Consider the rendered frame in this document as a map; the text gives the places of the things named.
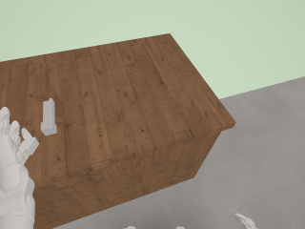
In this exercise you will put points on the tap lever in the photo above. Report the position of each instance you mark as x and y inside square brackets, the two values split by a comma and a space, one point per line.
[48, 126]

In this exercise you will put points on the counter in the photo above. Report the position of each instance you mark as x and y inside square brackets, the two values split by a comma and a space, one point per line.
[132, 117]

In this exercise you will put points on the robot left forearm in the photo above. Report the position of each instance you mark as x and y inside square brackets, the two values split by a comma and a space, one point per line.
[17, 205]

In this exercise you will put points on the right robot hand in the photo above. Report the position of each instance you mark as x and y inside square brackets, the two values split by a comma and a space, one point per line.
[246, 223]

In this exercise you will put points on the left robot hand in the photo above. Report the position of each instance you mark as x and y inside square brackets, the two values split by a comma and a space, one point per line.
[10, 151]

